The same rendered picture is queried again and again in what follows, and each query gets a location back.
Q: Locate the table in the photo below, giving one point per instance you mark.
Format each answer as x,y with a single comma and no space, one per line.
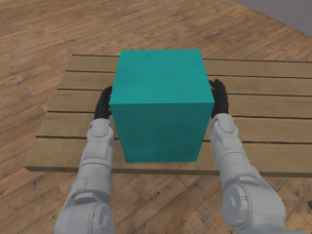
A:
269,100

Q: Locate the robot left forearm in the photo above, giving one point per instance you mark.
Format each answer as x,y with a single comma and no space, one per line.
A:
93,179

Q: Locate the robot left hand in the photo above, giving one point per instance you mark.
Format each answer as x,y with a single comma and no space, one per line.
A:
102,108

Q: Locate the robot right forearm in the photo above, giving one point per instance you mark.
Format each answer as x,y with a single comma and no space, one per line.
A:
230,156

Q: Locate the carton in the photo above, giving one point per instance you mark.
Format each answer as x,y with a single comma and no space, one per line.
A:
161,103

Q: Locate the robot left upper arm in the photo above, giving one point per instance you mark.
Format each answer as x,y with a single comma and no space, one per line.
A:
90,218

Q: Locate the robot right hand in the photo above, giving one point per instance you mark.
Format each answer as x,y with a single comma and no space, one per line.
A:
220,98

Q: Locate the robot right upper arm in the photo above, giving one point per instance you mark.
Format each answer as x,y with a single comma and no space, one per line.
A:
252,209

